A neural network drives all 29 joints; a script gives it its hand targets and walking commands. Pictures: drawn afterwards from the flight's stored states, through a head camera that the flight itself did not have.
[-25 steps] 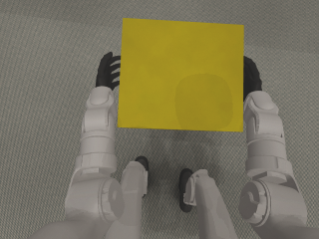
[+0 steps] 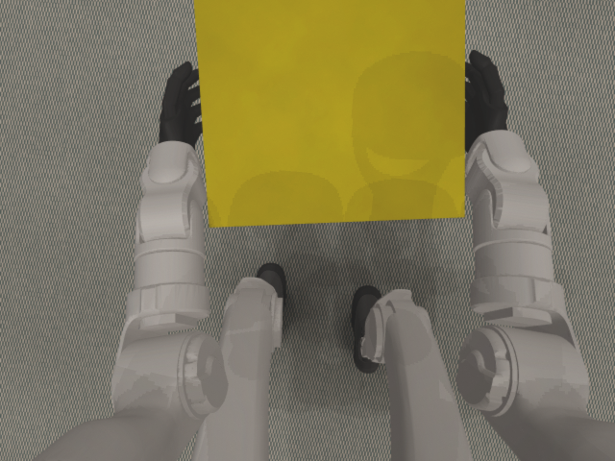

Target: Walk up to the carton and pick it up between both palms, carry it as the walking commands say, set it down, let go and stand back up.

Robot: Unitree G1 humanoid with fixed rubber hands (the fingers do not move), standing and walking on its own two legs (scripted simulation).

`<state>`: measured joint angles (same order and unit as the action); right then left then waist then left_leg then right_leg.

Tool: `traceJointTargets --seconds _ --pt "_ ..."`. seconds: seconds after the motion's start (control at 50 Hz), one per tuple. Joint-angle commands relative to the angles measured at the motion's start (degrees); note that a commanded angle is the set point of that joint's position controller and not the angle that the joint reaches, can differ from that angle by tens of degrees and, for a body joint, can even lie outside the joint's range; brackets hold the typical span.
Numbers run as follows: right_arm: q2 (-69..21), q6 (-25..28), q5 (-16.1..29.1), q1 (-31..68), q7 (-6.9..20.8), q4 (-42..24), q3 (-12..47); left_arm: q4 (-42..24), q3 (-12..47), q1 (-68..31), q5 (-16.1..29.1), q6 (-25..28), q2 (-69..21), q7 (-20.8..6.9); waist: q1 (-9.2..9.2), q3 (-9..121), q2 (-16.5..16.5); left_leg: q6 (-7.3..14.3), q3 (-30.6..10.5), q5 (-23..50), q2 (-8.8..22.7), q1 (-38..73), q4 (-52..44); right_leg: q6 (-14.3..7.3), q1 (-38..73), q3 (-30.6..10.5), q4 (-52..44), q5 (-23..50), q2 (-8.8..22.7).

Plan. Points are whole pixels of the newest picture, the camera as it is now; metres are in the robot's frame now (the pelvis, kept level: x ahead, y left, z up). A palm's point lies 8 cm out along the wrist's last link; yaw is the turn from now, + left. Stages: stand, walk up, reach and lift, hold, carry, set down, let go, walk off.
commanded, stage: set down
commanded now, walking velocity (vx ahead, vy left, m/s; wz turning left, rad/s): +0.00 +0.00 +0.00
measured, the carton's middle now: (325, 129) +0.48 +0.02 -0.20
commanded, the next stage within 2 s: none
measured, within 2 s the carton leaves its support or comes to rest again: neither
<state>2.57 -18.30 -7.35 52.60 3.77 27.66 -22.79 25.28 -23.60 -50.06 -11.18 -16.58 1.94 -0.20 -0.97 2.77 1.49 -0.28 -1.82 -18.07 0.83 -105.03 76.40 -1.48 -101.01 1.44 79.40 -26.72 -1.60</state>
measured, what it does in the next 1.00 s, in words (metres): lowers itself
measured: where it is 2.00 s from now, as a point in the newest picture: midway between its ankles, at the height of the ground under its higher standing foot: (317, 332)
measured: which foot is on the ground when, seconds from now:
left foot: down 0.00-1.00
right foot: down 0.00-1.00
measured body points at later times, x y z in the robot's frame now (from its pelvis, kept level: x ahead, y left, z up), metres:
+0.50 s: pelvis -0.03 +0.01 -0.08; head +0.33 +0.03 +0.19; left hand +0.49 +0.20 -0.24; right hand +0.52 -0.15 -0.22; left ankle +0.10 +0.14 -0.56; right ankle +0.05 -0.10 -0.56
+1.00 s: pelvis -0.05 +0.01 -0.14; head +0.34 +0.02 +0.08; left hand +0.52 +0.19 -0.30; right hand +0.55 -0.15 -0.28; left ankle +0.10 +0.14 -0.56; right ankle +0.05 -0.10 -0.56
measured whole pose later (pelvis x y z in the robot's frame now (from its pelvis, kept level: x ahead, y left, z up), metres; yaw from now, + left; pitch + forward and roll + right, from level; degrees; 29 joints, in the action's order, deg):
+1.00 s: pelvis -0.05 +0.01 -0.14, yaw -2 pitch +39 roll -1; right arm 16.9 -21.6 -3.6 89.4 1.5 44.8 -20.2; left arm 35.5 -26.9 -82.9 -7.0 -21.9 11.5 4.1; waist -1.0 -23.2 1.5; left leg -1.2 -1.9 -24.1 0.6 -120.3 105.8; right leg -0.9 -116.5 1.1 109.9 -32.0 -2.2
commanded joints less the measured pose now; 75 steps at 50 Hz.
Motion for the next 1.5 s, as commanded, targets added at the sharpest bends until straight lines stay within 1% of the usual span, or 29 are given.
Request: traceJointTargets --seconds 0.0,0.06,0.14,0.2,0.24,0.26,0.34,0.42,0.44,0.54,0.62,0.64,0.66,0.68,0.76,0.8,0.9,1.0,1.02,1.06,1.1,1.12,1.16,1.24,1.26,1.3,1.42,1.46,1.48 --pt "-44.9 1.5 12.0 43.2 8.7 -9.9 41.7 -7.0 37.4 -43.0 17.6 0.2 -43.9 -12.7 -2.94 88.9 1.7 -1.0 4.9 22.0 -9.1 36.4 8.6 4.0 41.0 -2.7 3.5 31.9 -5.8" --pt "-42.4 0.7 8.2 47.1 8.9 -2.6 37.4 1.2 31.8 -43.4 14.3 -1.0 -45.1 -12.3 -3.66 76.8 -0.2 -0.8 3.9 14.9 -8.4 34.5 8.8 3.6 29.2 -1.5 4.3 18.9 -6.0" --pt "-44.0 -0.2 4.6 45.4 12.2 10.0 29.8 10.7 26.7 -43.8 10.2 -2.4 -48.0 -12.4 -4.20 59.4 -2.1 -1.1 3.0 9.2 -7.5 31.6 8.4 2.2 13.6 -0.7 4.7 9.9 -6.4" --pt "-42.0 -1.0 0.7 44.7 14.6 16.7 22.6 15.4 22.9 -44.9 6.3 -3.8 -50.0 -12.6 -0.65 47.2 -5.3 -1.2 2.1 0.5 -6.8 30.2 7.7 0.8 0.4 0.9 4.6 -0.1 -6.5" --pt "-41.5 -1.4 -0.1 44.9 15.9 18.1 20.2 13.1 22.4 -49.5 5.4 -3.9 -49.3 -12.3 -0.75 47.0 -7.1 -1.5 2.5 -3.3 -6.9 30.3 7.7 0.1 -3.2 1.5 5.4 -3.4 -6.4" --pt "-41.7 -1.4 0.8 45.8 16.3 17.4 21.1 11.2 22.3 -51.4 5.7 -3.8 -47.7 -12.0 -1.45 49.9 -5.7 -1.3 2.4 -2.6 -6.9 31.4 8.2 0.3 -1.6 1.4 5.6 -2.2 -6.4" --pt "-36.7 -0.1 4.3 55.7 16.2 8.4 24.8 3.7 26.0 -59.4 9.5 -3.1 -46.3 -10.3 -1.02 60.7 -8.8 -1.8 3.1 6.5 -7.3 36.1 12.3 0.0 -0.9 1.3 8.4 3.7 -6.1" --pt "-35.7 0.5 10.3 60.7 14.9 0.9 32.2 -4.4 32.7 -63.5 14.7 -2.0 -43.0 -8.3 -1.63 77.0 -6.7 -1.8 3.7 18.9 -7.2 44.7 16.3 1.2 6.4 2.0 11.5 14.0 -5.8" --pt "-34.9 0.7 12.4 63.9 14.3 -3.9 35.3 -7.4 33.8 -63.8 15.9 -1.7 -41.8 -7.8 -2.89 84.0 -6.2 -1.7 4.0 22.8 -7.2 48.4 18.3 1.6 9.3 1.7 12.7 16.9 -5.6" --pt "-35.8 -1.0 15.3 64.7 10.8 -2.9 38.9 -7.6 31.8 -63.5 18.2 -2.6 -36.9 -7.3 -4.78 99.5 0.9 -0.8 6.4 21.7 -6.9 47.3 21.8 2.8 27.3 1.2 16.2 21.3 -5.0" --pt "-36.8 -2.5 17.6 66.8 9.4 -4.0 40.1 -11.5 33.8 -68.8 20.4 -3.3 -34.8 -7.9 -5.06 113.0 0.1 -1.3 7.8 21.2 -6.3 49.7 24.5 2.1 38.1 0.8 18.8 24.4 -4.9" --pt "-35.3 -2.8 17.0 68.2 9.1 -5.6 39.7 -11.6 34.1 -69.1 21.5 -3.7 -35.0 -8.3 -3.70 113.4 0.3 -1.3 7.4 21.4 -6.3 49.0 24.8 1.8 39.5 0.9 19.2 25.3 -4.9" --pt "-34.0 -3.9 13.1 64.4 9.2 8.6 34.3 1.3 30.0 -67.9 19.0 -4.7 -34.6 -8.8 -2.55 93.1 0.1 -1.3 7.0 10.6 -5.6 39.9 23.7 1.1 29.6 1.2 18.1 13.9 -4.4" --pt "-34.8 -3.0 15.4 71.0 9.5 2.1 36.9 -2.7 32.6 -72.2 20.5 -4.1 -36.5 -9.2 -3.90 92.7 -1.6 -0.9 7.7 13.2 -5.6 41.7 24.9 1.0 29.1 1.1 18.5 15.3 -4.2" --pt "-35.2 -2.2 16.6 77.6 10.1 3.0 35.9 -2.7 32.3 -79.5 21.6 -3.1 -36.0 -9.6 -4.15 86.8 -2.1 0.1 7.8 9.1 -5.4 38.2 26.7 0.9 22.7 0.7 20.2 9.7 -3.9" --pt "-34.1 -2.0 14.6 76.2 10.5 8.6 34.0 2.2 30.7 -79.0 20.2 -3.0 -36.0 -9.8 -3.10 78.8 -1.1 0.1 6.8 6.1 -5.1 36.0 27.2 0.9 18.6 1.3 21.3 6.9 -3.7" --pt "-33.8 -2.5 8.8 69.0 13.7 22.5 26.5 17.1 22.7 -71.3 13.4 -3.8 -36.4 -11.8 -3.66 47.0 -2.0 0.9 5.6 -7.0 -5.0 22.4 26.8 0.2 1.5 0.6 21.0 -6.5 -3.7" --pt "-33.3 -0.7 9.5 69.4 14.6 18.0 25.6 13.2 21.0 -71.5 11.8 -2.2 -35.5 -11.0 -6.39 52.3 -4.0 0.2 6.6 4.3 -5.5 26.2 29.9 0.6 -0.6 0.5 24.3 2.6 -4.0" --pt "-34.4 -0.6 9.8 69.0 14.5 17.1 26.8 12.1 21.3 -72.2 13.0 -1.7 -34.7 -10.7 -6.44 55.5 -1.8 0.4 6.7 6.4 -5.4 27.0 30.9 0.8 1.3 0.5 25.1 4.8 -3.7" --pt "-33.2 -0.3 11.1 70.4 14.0 15.5 28.8 9.8 23.4 -72.5 14.7 -1.3 -34.4 -10.2 -4.97 60.6 -1.7 0.5 6.4 11.2 -5.3 29.5 32.5 1.1 2.2 1.0 26.9 8.7 -3.6" --pt "-33.5 0.3 13.3 70.0 13.5 13.2 31.5 7.4 26.0 -71.9 16.3 -1.0 -35.0 -9.8 -5.34 67.3 -2.6 0.3 6.6 16.3 -5.4 32.0 34.1 0.7 5.6 0.6 27.9 14.0 -3.6" --pt "-32.7 0.7 14.2 71.4 12.9 9.9 33.4 4.6 27.9 -72.8 17.8 -0.6 -35.0 -9.5 -4.14 73.5 -1.4 0.2 6.4 20.2 -5.4 34.2 35.3 0.8 9.0 1.0 29.1 17.8 -3.6" --pt "-30.7 1.5 17.5 76.5 11.6 3.0 36.9 2.1 29.7 -72.5 20.3 -0.3 -34.6 -9.2 -5.03 81.7 -1.8 0.3 5.9 26.1 -5.4 38.7 36.8 1.2 13.1 0.7 30.5 22.7 -3.3" --pt "-27.6 3.5 22.7 83.3 9.2 -5.4 43.0 8.3 28.3 -64.3 21.5 -1.0 -35.1 -8.4 -7.32 90.4 0.4 0.6 5.3 32.0 -5.2 41.0 39.0 1.2 22.3 0.0 34.1 32.9 -2.7" --pt "-25.8 2.8 19.4 79.1 9.1 7.8 39.3 24.6 23.1 -57.7 17.5 -2.8 -35.9 -8.8 -7.05 69.2 1.1 0.6 5.2 19.8 -4.6 30.2 37.8 0.6 13.2 0.5 33.2 21.4 -1.9" --pt "-29.0 4.0 21.7 82.2 9.4 0.5 42.8 20.9 26.0 -58.0 19.1 -2.2 -40.1 -9.8 -7.60 72.5 2.1 1.3 5.1 24.1 -4.9 31.5 38.8 0.5 15.9 0.5 32.9 25.0 -2.3" --pt "-31.1 3.0 21.9 76.9 10.9 11.2 38.5 17.0 26.9 -63.4 19.7 -1.2 -39.5 -10.5 -5.71 61.1 -2.8 1.3 4.8 18.9 -4.1 31.8 39.0 0.3 4.5 1.1 32.3 14.7 -2.8" --pt "-29.4 2.4 20.1 76.1 11.8 14.4 37.2 21.8 24.7 -62.5 18.3 -1.9 -40.1 -10.9 -5.26 52.7 -2.6 1.3 5.2 12.1 -4.1 28.4 38.1 0.2 0.0 1.4 31.7 7.8 -2.8" --pt "-30.2 2.5 20.3 77.5 12.2 14.4 36.7 22.8 24.2 -62.8 17.7 -2.1 -40.2 -10.9 -6.36 51.2 -2.1 1.6 5.1 10.4 -4.3 28.0 38.2 -0.1 -1.6 1.4 31.9 5.3 -2.7"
